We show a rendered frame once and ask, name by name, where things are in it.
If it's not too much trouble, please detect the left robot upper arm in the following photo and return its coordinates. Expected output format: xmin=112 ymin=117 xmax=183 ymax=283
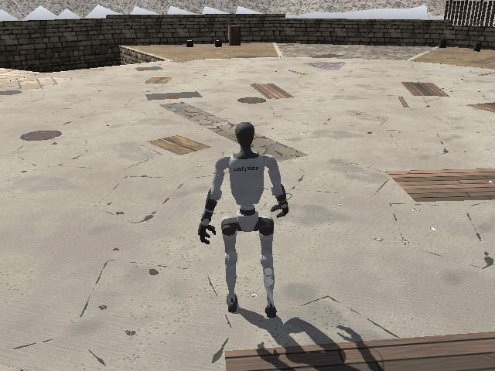
xmin=210 ymin=156 xmax=230 ymax=200

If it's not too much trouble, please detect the right robot upper arm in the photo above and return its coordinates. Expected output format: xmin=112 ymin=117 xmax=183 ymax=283
xmin=262 ymin=155 xmax=284 ymax=196

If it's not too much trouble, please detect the right robot hand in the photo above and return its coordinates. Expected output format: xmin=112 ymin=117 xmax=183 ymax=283
xmin=271 ymin=205 xmax=288 ymax=218

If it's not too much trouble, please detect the humanoid robot head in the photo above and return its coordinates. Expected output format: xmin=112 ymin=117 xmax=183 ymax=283
xmin=233 ymin=122 xmax=259 ymax=159

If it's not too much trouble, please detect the robot left forearm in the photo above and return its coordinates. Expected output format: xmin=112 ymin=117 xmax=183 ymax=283
xmin=200 ymin=188 xmax=217 ymax=226

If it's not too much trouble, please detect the left robot hand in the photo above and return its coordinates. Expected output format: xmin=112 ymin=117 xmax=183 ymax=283
xmin=198 ymin=223 xmax=216 ymax=244

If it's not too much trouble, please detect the robot right forearm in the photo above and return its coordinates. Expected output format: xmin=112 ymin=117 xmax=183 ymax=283
xmin=275 ymin=184 xmax=288 ymax=208

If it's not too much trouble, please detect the right robot shin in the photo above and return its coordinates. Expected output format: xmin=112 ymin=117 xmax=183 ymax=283
xmin=263 ymin=254 xmax=275 ymax=308

